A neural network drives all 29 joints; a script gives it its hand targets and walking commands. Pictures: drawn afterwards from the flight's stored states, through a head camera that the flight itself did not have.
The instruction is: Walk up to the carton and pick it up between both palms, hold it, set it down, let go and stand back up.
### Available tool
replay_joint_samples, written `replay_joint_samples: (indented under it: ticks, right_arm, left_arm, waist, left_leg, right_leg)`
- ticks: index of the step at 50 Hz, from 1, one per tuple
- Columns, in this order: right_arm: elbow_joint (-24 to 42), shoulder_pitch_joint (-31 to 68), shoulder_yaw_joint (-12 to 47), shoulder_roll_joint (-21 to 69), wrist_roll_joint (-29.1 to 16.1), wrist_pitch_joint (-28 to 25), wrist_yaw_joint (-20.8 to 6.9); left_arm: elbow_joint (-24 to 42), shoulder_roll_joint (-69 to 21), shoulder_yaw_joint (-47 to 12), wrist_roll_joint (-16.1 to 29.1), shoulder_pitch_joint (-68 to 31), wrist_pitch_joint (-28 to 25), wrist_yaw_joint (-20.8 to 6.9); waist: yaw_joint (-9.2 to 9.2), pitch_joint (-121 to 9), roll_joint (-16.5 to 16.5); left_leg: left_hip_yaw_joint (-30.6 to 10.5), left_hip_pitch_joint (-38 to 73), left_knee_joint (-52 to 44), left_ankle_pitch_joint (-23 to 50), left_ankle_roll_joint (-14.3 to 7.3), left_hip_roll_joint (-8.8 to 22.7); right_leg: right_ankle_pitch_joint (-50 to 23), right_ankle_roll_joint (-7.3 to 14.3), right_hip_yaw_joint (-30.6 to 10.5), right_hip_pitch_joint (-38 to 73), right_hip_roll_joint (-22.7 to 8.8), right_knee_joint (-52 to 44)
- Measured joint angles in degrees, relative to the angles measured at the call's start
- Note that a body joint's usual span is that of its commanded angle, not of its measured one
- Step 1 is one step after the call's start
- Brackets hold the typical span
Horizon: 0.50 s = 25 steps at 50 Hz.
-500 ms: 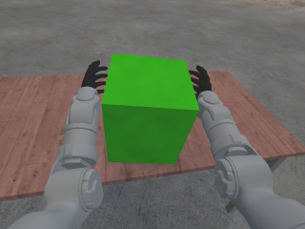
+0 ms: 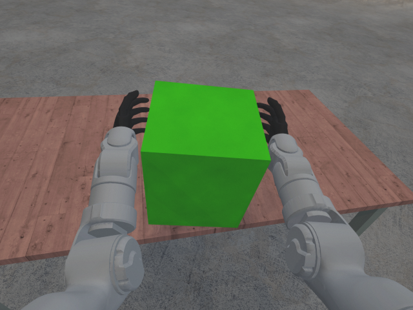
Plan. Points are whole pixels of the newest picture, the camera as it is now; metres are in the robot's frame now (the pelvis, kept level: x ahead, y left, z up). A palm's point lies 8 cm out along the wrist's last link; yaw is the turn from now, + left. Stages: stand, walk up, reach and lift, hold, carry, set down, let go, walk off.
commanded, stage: set down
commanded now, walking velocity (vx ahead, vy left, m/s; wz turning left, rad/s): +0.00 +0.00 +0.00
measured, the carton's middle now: (199, 159) +0.40 -0.02 +0.09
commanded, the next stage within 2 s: none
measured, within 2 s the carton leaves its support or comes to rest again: rests again in 1.22 s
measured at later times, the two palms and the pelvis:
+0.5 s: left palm (129, 143) +0.40 +0.13 +0.14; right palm (273, 147) +0.39 -0.17 +0.14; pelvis +0.01 +0.00 +0.00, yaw +0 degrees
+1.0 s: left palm (128, 145) +0.39 +0.13 +0.14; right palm (274, 150) +0.38 -0.17 +0.14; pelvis +0.00 +0.01 +0.00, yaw -1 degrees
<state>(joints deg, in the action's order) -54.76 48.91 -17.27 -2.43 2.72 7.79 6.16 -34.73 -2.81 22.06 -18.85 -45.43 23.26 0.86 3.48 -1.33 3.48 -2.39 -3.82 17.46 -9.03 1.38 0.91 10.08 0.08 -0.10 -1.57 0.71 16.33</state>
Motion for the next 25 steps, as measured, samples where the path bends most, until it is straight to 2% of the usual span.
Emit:
replay_joint_samples:
  ticks: [12, 25]
  right_arm:
    - [2.50, -3.28, -2.69, 1.41, 3.90, -3.28, -1.85]
    - [5.50, -7.02, 0.13, 1.76, 2.84, -5.28, -1.75]
  left_arm:
    - [1.50, -1.67, 0.08, -0.68, 2.91, -2.87, -0.04]
    - [6.17, -2.58, -1.64, -0.26, 7.23, -3.23, 0.12]
  waist:
    - [-0.65, 0.70, -0.02]
    - [-0.35, 1.51, -0.03]
  left_leg:
    - [0.81, -0.42, -0.66, 0.16, 0.00, 0.15]
    - [1.05, -0.05, -0.07, -0.77, 0.01, 0.30]
  right_leg:
    - [-0.16, -0.02, -0.05, -0.81, -0.08, -0.27]
    - [0.40, -0.03, 0.67, -0.14, -0.16, -0.34]
